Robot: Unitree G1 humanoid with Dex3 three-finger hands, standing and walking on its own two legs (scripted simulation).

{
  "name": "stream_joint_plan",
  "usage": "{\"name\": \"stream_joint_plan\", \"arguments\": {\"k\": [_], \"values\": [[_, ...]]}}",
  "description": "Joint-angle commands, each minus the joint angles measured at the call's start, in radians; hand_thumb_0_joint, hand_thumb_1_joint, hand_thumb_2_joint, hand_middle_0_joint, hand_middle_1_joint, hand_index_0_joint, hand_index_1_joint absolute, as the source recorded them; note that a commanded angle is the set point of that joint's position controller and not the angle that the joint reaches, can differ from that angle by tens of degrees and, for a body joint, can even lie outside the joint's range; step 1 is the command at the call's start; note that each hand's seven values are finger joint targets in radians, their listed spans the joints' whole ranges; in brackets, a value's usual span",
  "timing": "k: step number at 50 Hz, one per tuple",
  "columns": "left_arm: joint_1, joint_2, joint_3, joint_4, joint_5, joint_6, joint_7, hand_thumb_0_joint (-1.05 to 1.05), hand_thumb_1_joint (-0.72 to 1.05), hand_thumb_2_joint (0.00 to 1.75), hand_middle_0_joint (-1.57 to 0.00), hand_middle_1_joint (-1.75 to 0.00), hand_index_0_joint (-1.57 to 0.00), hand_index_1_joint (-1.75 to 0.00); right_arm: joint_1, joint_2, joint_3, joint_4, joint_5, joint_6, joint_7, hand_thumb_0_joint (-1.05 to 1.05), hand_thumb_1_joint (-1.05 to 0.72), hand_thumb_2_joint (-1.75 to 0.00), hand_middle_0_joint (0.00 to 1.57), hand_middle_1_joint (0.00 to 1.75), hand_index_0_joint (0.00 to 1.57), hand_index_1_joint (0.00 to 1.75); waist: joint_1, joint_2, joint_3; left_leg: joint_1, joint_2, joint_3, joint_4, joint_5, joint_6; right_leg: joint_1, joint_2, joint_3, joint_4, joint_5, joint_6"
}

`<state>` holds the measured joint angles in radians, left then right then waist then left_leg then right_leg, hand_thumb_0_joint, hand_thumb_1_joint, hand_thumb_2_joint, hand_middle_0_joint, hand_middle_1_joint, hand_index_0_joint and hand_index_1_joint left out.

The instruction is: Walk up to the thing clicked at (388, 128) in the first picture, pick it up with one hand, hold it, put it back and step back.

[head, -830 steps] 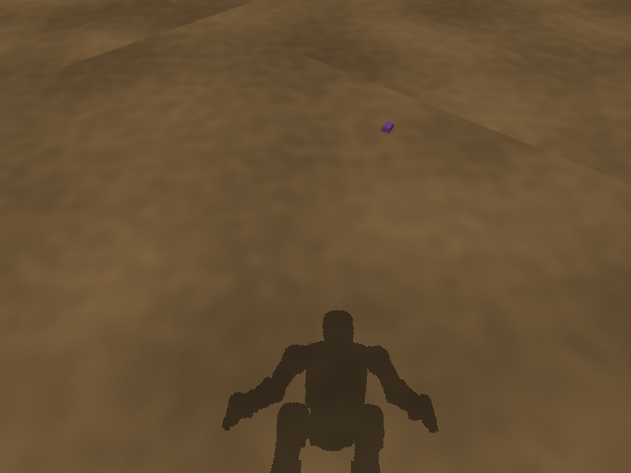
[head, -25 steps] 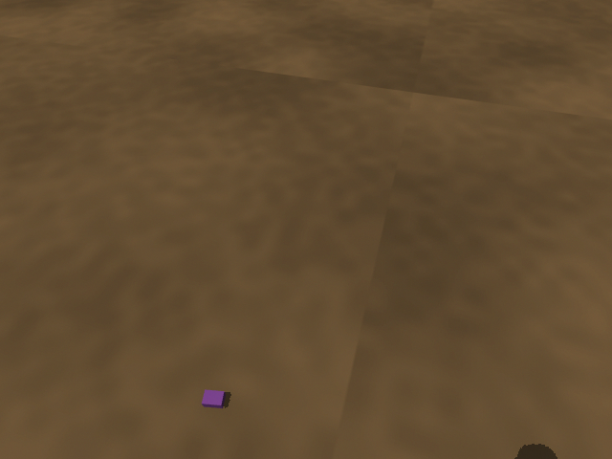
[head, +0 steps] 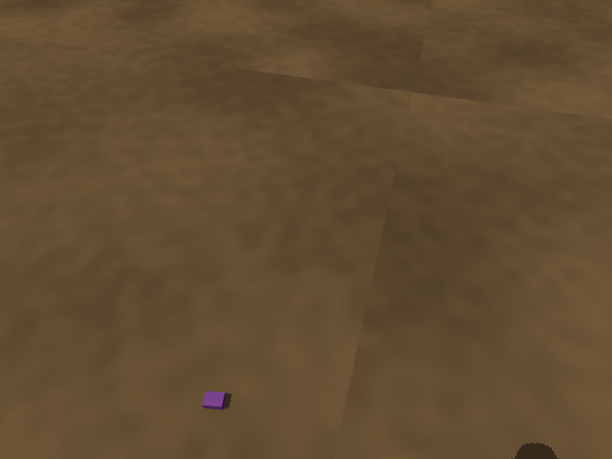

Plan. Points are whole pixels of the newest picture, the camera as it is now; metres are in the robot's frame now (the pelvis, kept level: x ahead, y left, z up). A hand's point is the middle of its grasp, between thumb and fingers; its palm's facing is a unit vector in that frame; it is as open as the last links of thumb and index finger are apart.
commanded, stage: stand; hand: left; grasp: from above
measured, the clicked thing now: (214, 400) +0.43 +0.31 -0.77
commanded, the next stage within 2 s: rise first in 0.66 s
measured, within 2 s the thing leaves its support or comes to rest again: neither
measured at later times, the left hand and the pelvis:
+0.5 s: hand out of the picture +0.08 +0.26 -0.16, palm faces -0.03 -0.94 -0.35, open 7.4 cm; pelvis +0.00 +0.00 +0.00, yaw +0 degrees
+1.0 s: hand out of the picture +0.15 +0.25 -0.17, palm faces -0.02 -0.94 -0.34, open 8.8 cm; pelvis -0.01 +0.00 -0.02, yaw +0 degrees
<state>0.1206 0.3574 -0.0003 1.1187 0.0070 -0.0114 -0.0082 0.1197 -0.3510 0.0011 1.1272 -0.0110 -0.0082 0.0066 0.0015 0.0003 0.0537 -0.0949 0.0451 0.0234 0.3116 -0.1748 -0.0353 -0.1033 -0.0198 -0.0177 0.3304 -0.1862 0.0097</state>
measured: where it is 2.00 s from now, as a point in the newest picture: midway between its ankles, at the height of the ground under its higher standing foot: outside the picture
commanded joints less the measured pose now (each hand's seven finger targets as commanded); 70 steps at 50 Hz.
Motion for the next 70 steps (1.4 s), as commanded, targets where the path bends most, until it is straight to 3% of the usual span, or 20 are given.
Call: {"name": "stream_joint_plan", "arguments": {"k": [1,23,37,38,39,40,41,42,44,46,47,49,52,55,56,59,62,66,70], "values": [[-0.029,0.214,0.038,-0.053,0.001,-0.019,0.013,0.00,0.90,0.90,-0.20,-0.30,-0.20,-0.30,-0.025,-0.210,-0.040,-0.051,0.001,-0.020,-0.013,0.00,-0.90,-0.90,0.20,0.30,0.20,0.30,-0.004,0.001,-0.063,0.012,0.097,-0.082,-0.045,0.119,0.045,-0.004,-0.116,0.088,-0.061,0.133,-0.031],[-0.034,0.218,0.038,-0.057,0.002,-0.020,0.016,0.00,0.90,0.90,-0.20,-0.30,-0.20,-0.30,-0.027,-0.209,-0.039,-0.057,0.000,-0.020,-0.015,0.00,-0.90,-0.90,0.20,0.30,0.20,0.30,-0.006,-0.001,-0.086,0.027,0.102,-0.078,-0.036,0.169,0.042,0.006,-0.119,0.085,-0.048,0.183,-0.031],[-0.032,0.216,0.038,-0.059,0.003,-0.021,0.016,0.00,0.90,0.90,-0.20,-0.30,-0.20,-0.30,-0.030,-0.207,-0.041,-0.056,0.000,-0.017,-0.013,0.00,-0.90,-0.90,0.20,0.30,0.20,0.30,-0.003,0.003,-0.063,0.013,0.095,-0.077,-0.043,0.119,0.043,-0.006,-0.117,0.086,-0.065,0.140,-0.031],[-0.032,0.216,0.038,-0.057,0.001,-0.021,0.016,0.00,0.82,0.92,-0.20,-0.33,-0.19,-0.33,-0.030,-0.209,-0.042,-0.053,0.001,-0.017,-0.013,0.00,-0.90,-0.90,0.20,0.30,0.20,0.30,-0.003,0.005,-0.056,0.010,0.095,-0.081,-0.044,0.116,0.044,-0.005,-0.116,0.085,-0.066,0.130,-0.032],[-0.382,0.035,0.041,-0.408,-0.046,-0.115,0.029,0.00,0.74,0.92,-0.28,-0.41,-0.24,-0.41,-0.029,-0.046,-0.002,-0.343,0.069,-0.070,-0.034,0.00,-0.96,-0.91,0.20,0.30,0.20,0.30,-0.121,0.052,0.003,-0.125,-0.053,0.042,0.037,-0.027,0.044,-0.216,0.009,0.011,-0.002,0.042,-0.016],[-0.457,0.074,0.051,-0.330,-0.043,-0.103,0.034,0.00,0.67,0.91,-0.30,-0.45,-0.25,-0.49,0.026,-0.068,-0.004,-0.284,0.072,-0.071,-0.043,0.00,-0.89,-0.90,0.20,0.30,0.20,0.30,-0.086,0.003,-0.038,-0.119,-0.053,0.034,0.048,-0.034,0.048,-0.162,0.009,-0.005,0.003,0.014,-0.012],[-0.293,0.186,0.126,-0.165,-0.017,-0.062,0.042,0.00,0.59,0.91,-0.28,-0.50,-0.23,-0.55,0.054,-0.105,-0.020,-0.271,0.068,-0.061,-0.049,0.00,-0.88,-0.90,0.20,0.30,0.20,0.30,-0.066,-0.023,-0.023,-0.148,-0.057,0.033,0.064,-0.060,0.050,-0.172,0.014,-0.015,0.010,-0.031,-0.019],[-0.220,0.194,0.140,-0.101,-0.007,-0.048,0.029,0.00,0.51,0.88,-0.29,-0.56,-0.25,-0.59,0.059,-0.106,-0.033,-0.295,0.068,-0.052,-0.048,0.00,-0.86,-0.89,0.20,0.30,0.20,0.30,-0.034,-0.030,-0.017,-0.185,-0.050,0.032,0.094,-0.038,0.047,-0.191,0.020,-0.021,0.040,-0.031,-0.021],[-0.298,0.248,0.166,-0.148,0.034,-0.058,0.011,0.00,0.35,0.83,-0.30,-0.66,-0.29,-0.67,0.088,-0.102,-0.061,-0.333,0.055,-0.061,-0.057,0.00,-0.86,-0.89,0.20,0.30,0.20,0.30,-0.031,-0.036,-0.157,-0.185,-0.054,0.026,0.153,0.015,0.051,-0.175,0.013,-0.013,0.102,0.036,-0.015],[-0.167,0.220,0.178,-0.068,0.098,-0.037,-0.018,0.00,0.21,0.78,-0.31,-0.74,-0.32,-0.74,0.115,-0.094,-0.078,-0.366,0.038,-0.068,-0.051,0.00,-0.91,-0.90,0.20,0.30,0.20,0.30,-0.021,-0.025,-0.223,-0.248,-0.061,0.018,0.227,0.056,0.048,-0.203,0.010,-0.013,0.181,0.083,-0.019],[-0.122,0.233,0.207,-0.070,0.126,-0.031,-0.024,0.00,0.13,0.77,-0.32,-0.77,-0.33,-0.76,0.131,-0.093,-0.091,-0.383,0.031,-0.069,-0.045,0.00,-0.90,-0.89,0.20,0.30,0.20,0.30,0.008,-0.014,-0.269,-0.264,-0.064,0.016,0.254,0.083,0.045,-0.200,0.012,-0.013,0.209,0.100,-0.023],[-0.066,0.218,0.228,-0.145,0.138,-0.016,-0.016,0.00,-0.03,0.73,-0.34,-0.78,-0.35,-0.77,0.130,-0.080,-0.098,-0.431,0.031,-0.070,-0.040,0.00,-0.88,-0.89,0.20,0.30,0.20,0.30,0.036,0.038,-0.338,-0.262,-0.071,0.019,0.275,0.115,0.036,-0.180,0.014,-0.012,0.242,0.119,-0.026],[-0.115,0.158,0.183,-0.213,0.161,0.039,0.006,0.00,-0.21,0.72,-0.37,-0.78,-0.37,-0.78,0.101,-0.067,-0.094,-0.490,0.036,-0.071,-0.038,0.00,-0.88,-0.89,0.20,0.30,0.20,0.30,0.012,0.042,-0.281,-0.311,-0.067,0.014,0.294,0.074,0.032,-0.258,0.016,-0.018,0.255,0.070,-0.023],[-0.131,0.175,0.199,-0.280,0.168,0.078,0.020,0.00,-0.26,0.73,-0.38,-0.78,-0.38,-0.78,0.087,-0.067,-0.100,-0.538,0.036,-0.082,-0.034,0.00,-0.90,-0.90,0.20,0.30,0.20,0.30,-0.001,0.017,-0.260,-0.365,-0.053,0.005,0.344,0.014,0.031,-0.349,0.025,-0.028,0.305,-0.010,-0.024],[-0.099,0.144,0.182,-0.286,0.171,0.088,0.018,0.00,-0.29,0.74,-0.39,-0.77,-0.38,-0.78,0.090,-0.063,-0.100,-0.549,0.035,-0.089,-0.032,0.00,-0.91,-0.90,0.20,0.30,0.20,0.30,-0.007,0.009,-0.251,-0.384,-0.050,0.002,0.362,-0.003,0.031,-0.376,0.026,-0.030,0.322,-0.028,-0.023],[-0.100,0.133,0.177,-0.365,0.182,0.091,0.015,0.00,-0.27,0.74,-0.39,-0.76,-0.38,-0.77,0.102,-0.058,-0.102,-0.567,0.033,-0.109,-0.031,0.00,-0.91,-0.90,0.20,0.30,0.20,0.30,-0.018,-0.003,-0.262,-0.438,-0.048,-0.003,0.424,-0.040,0.034,-0.434,0.024,-0.028,0.382,-0.062,-0.020],[-0.088,0.151,0.199,-0.473,0.196,0.080,0.016,0.00,-0.28,0.74,-0.40,-0.74,-0.38,-0.76,0.109,-0.053,-0.108,-0.593,0.028,-0.126,-0.033,0.00,-0.90,-0.90,0.20,0.30,0.20,0.30,-0.022,0.011,-0.321,-0.471,-0.043,-0.008,0.492,-0.024,0.035,-0.488,0.022,-0.024,0.456,-0.049,-0.020],[0.002,0.166,0.214,-0.571,0.249,0.085,0.025,0.00,-0.31,0.76,-0.39,-0.74,-0.37,-0.76,0.113,-0.044,-0.107,-0.612,0.022,-0.144,-0.041,0.00,-0.91,-0.90,0.20,0.30,0.20,0.30,-0.015,0.070,-0.386,-0.498,-0.035,-0.013,0.576,0.021,0.032,-0.550,0.019,-0.016,0.542,-0.012,-0.024],[0.078,0.138,0.202,-0.659,0.267,0.116,0.030,0.00,-0.32,0.76,-0.40,-0.74,-0.38,-0.76,0.109,-0.046,-0.107,-0.636,0.021,-0.153,-0.039,0.00,-0.93,-0.91,0.20,0.30,0.20,0.30,-0.018,0.086,-0.403,-0.513,-0.019,-0.041,0.597,0.044,0.024,-0.604,0.023,-0.026,0.593,-0.031,-0.027]]}}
